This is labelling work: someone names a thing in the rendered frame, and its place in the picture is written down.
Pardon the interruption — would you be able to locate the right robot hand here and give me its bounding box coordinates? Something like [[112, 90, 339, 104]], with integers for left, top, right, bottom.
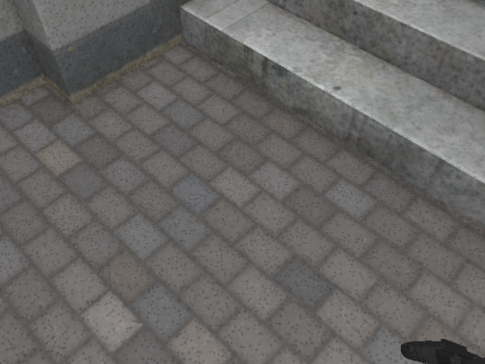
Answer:
[[401, 339, 485, 364]]

